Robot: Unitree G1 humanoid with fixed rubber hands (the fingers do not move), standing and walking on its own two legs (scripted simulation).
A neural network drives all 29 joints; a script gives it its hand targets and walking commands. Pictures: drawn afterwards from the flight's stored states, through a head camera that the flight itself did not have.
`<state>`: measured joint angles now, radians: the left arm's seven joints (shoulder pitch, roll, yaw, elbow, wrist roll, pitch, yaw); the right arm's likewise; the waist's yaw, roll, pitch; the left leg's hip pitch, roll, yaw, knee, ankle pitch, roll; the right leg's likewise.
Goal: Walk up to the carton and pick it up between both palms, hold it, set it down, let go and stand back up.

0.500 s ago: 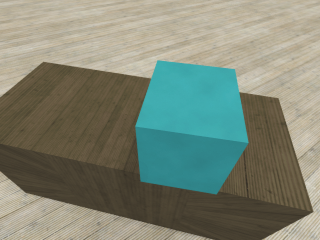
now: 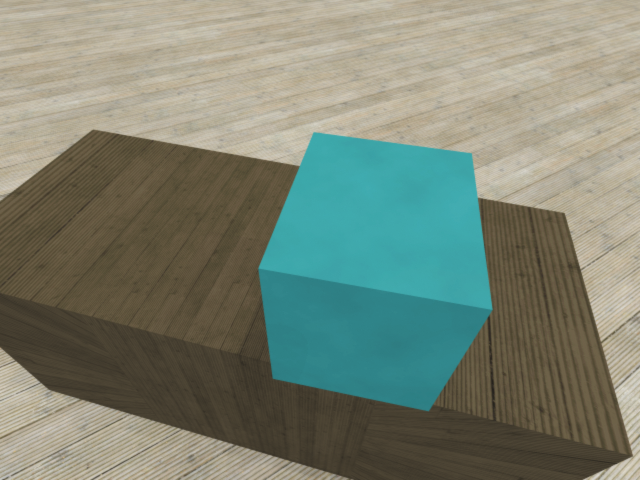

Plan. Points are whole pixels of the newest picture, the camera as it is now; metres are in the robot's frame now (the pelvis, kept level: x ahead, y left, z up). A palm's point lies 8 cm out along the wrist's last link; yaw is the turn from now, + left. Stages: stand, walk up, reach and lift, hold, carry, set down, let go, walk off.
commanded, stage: walk up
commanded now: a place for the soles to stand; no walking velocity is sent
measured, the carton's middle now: (369, 268) +0.47 -0.07 -0.02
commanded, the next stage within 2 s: none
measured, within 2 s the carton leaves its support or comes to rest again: neither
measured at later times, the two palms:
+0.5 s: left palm out of the picture +0.06 +0.21 -0.12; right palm out of the picture +0.10 -0.30 -0.14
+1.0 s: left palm out of the picture +0.06 +0.23 -0.12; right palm out of the picture +0.07 -0.29 -0.13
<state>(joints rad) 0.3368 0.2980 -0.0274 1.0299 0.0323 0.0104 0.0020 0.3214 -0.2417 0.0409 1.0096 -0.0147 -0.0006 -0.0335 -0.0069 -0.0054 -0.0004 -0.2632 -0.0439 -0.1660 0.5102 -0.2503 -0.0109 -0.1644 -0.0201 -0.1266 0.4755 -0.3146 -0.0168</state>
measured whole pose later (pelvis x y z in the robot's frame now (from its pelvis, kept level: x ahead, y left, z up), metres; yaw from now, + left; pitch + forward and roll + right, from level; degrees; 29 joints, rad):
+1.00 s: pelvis +0.03 -0.04 +0.00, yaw -5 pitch -2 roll +0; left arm 0.31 0.27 -0.02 0.97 0.00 -0.01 0.01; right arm 0.18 -0.26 0.05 1.03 -0.01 0.01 -0.02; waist 0.02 0.01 0.04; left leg -0.20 0.04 0.10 0.47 -0.24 0.00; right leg -0.24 0.01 0.05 0.49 -0.22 0.00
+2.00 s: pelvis +0.03 -0.04 +0.00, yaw -18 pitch +0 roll +1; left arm 0.32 0.26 -0.03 0.89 0.00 0.00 0.03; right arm 0.20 -0.30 0.03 0.97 0.00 0.04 -0.01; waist 0.00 0.03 0.05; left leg -0.18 0.05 0.16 0.51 -0.31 0.01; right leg -0.32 0.09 0.18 0.56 -0.22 -0.02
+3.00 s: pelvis +0.02 -0.04 -0.02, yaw -12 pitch +0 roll -1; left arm 0.07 0.30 0.07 0.48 0.11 0.46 -0.05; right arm 0.10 -0.22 -0.08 0.74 0.04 0.03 0.04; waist -0.04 0.00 0.13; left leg -0.32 0.06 0.04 0.72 -0.39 -0.02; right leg -0.39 0.01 -0.05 0.68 -0.29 -0.03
